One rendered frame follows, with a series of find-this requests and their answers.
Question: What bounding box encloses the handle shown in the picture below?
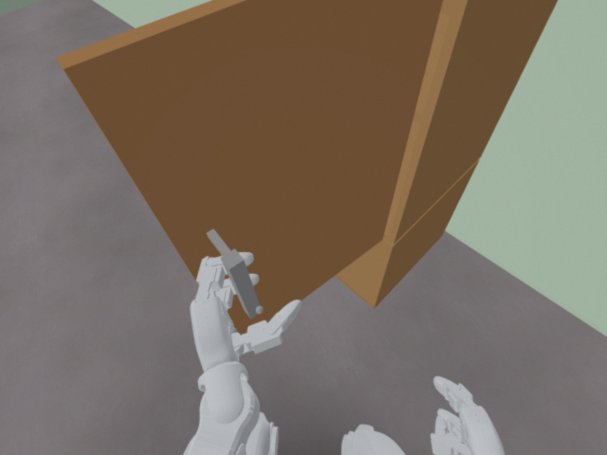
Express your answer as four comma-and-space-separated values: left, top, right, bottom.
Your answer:
207, 229, 260, 319

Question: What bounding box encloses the left robot forearm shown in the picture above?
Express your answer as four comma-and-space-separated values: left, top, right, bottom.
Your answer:
183, 361, 260, 455

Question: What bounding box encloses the right robot hand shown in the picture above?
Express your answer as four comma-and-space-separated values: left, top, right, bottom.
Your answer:
431, 376, 505, 455

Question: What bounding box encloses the robot thigh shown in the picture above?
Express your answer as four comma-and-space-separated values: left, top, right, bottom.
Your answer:
341, 429, 405, 455
246, 418, 279, 455

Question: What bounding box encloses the cupboard door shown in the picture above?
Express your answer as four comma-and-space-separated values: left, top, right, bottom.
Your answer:
56, 0, 443, 336

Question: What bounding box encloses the right robot thigh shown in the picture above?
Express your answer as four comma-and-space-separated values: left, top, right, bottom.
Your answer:
341, 429, 405, 455

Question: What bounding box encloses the left robot hand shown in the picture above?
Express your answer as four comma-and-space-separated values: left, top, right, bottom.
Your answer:
191, 252, 302, 372

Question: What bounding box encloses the left robot thigh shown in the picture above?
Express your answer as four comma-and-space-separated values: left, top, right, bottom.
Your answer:
246, 418, 279, 455

